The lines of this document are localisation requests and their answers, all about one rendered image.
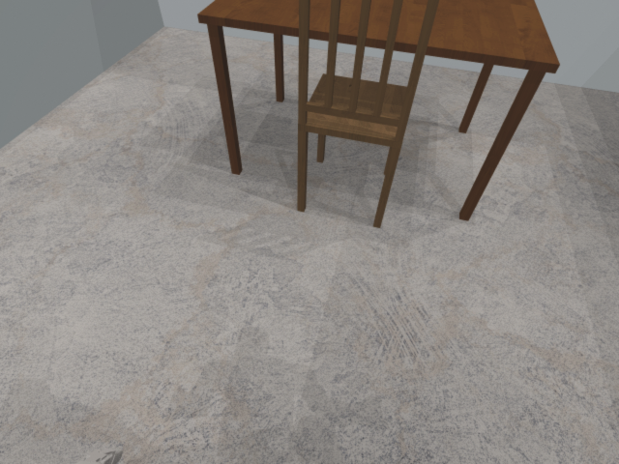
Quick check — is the chair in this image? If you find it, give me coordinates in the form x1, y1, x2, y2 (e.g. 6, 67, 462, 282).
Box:
297, 0, 439, 228

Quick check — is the table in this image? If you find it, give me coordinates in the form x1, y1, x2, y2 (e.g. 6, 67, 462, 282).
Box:
197, 0, 560, 221

